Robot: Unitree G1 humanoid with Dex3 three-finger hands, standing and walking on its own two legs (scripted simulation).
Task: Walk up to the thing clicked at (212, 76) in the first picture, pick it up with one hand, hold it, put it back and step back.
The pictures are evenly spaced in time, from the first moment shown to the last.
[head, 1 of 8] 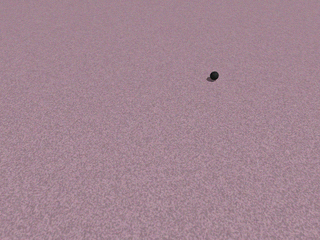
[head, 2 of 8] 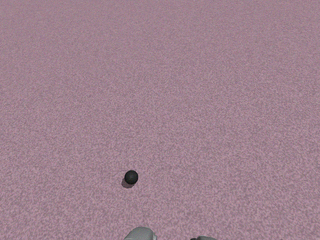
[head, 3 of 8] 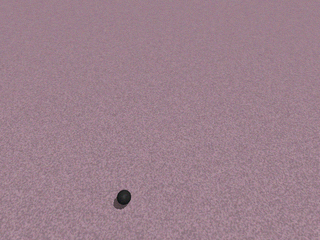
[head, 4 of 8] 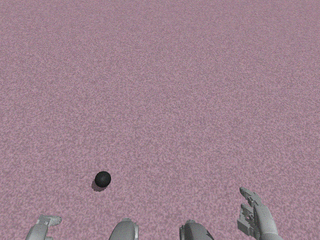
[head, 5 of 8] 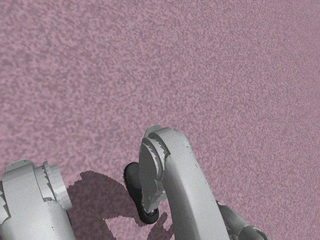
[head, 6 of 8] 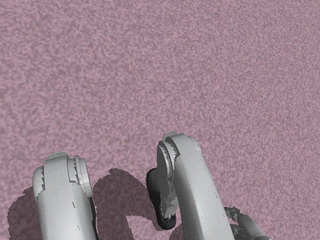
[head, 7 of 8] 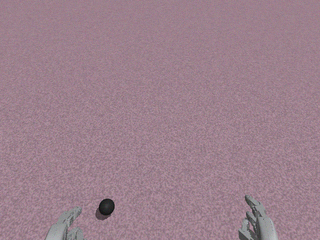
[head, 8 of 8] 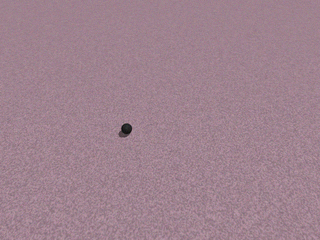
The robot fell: no
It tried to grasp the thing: yes
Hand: left
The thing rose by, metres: 0.67
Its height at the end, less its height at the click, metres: +0.00
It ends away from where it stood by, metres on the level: 0.01
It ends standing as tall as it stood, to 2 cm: yes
